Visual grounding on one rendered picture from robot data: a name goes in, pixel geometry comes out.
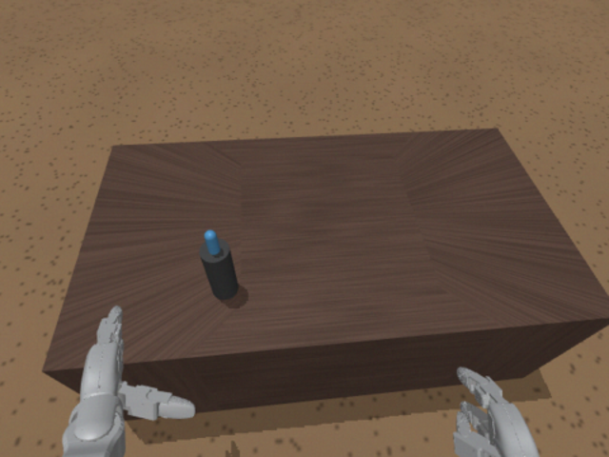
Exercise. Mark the left robot hand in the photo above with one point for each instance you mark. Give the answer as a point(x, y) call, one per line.
point(103, 375)

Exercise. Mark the bottle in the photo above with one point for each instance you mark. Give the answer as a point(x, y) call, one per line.
point(216, 257)

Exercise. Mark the left robot arm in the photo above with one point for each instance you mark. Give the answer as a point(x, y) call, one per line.
point(96, 428)

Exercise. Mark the right robot hand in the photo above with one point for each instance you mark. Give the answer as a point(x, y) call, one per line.
point(502, 432)

